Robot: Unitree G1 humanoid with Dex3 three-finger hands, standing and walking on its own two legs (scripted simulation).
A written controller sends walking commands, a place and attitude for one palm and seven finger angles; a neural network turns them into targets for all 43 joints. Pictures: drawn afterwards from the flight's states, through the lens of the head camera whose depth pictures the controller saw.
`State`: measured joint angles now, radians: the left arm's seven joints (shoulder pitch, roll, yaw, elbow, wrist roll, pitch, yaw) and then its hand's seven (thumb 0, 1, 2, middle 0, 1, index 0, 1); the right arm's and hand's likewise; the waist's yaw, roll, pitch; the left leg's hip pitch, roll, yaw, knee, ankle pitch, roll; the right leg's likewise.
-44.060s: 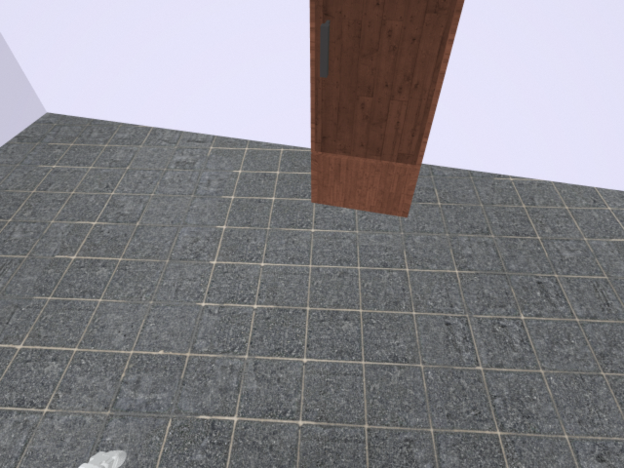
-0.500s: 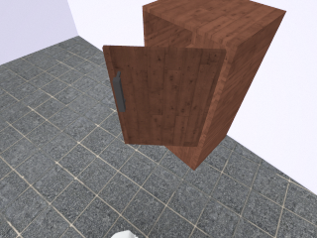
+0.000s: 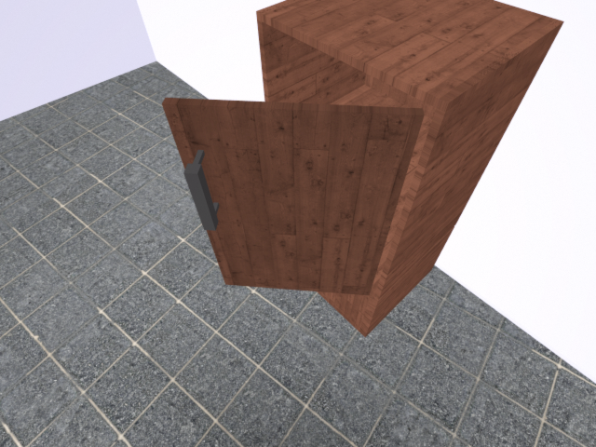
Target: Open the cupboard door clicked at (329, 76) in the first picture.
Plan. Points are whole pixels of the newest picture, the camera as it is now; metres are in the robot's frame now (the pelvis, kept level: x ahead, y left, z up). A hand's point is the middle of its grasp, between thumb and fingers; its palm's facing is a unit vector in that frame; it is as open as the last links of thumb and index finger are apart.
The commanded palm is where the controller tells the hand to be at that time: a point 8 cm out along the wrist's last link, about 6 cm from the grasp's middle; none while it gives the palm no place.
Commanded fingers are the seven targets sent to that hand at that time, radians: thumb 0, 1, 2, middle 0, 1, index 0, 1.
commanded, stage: come to a stop and stand still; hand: left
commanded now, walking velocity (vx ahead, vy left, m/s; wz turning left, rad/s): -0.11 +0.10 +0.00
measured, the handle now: (205, 191) +0.54 +0.22 -0.03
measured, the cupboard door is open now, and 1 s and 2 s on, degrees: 42 42 42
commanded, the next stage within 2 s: look again from close up in 0.78 s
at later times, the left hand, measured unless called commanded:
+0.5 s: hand out of the picture -0.02 +0.20 -0.17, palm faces +0.02 -0.98 -0.21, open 7.3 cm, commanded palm none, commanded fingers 0.00 0.90 0.90 -0.20 -0.30 -0.20 -0.30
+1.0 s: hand out of the picture -0.07 +0.17 -0.17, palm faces -0.01 -0.99 -0.16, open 7.3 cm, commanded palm none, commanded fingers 0.00 0.90 0.90 -0.20 -0.30 -0.20 -0.30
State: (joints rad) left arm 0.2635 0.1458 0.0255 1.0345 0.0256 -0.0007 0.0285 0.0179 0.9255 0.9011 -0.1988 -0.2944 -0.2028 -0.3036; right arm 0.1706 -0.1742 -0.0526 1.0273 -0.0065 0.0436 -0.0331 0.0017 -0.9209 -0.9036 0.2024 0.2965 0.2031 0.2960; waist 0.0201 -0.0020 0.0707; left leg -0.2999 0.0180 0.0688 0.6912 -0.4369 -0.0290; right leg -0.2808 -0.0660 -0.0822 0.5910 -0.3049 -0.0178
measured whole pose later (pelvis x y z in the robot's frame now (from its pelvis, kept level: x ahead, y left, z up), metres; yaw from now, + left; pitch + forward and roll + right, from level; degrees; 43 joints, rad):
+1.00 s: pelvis -0.06 +0.02 +0.00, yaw +0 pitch -1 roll -1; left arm 0.33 0.11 -0.02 1.10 0.02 -0.02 0.04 0.01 0.91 0.90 -0.20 -0.29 -0.20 -0.30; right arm 0.33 -0.14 -0.01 1.08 -0.02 0.00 -0.01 0.01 -0.91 -0.90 0.20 0.30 0.20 0.30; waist -0.03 0.03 0.04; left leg -0.33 0.03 0.06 0.55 -0.21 0.03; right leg -0.18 0.01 -0.05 0.50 -0.31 -0.01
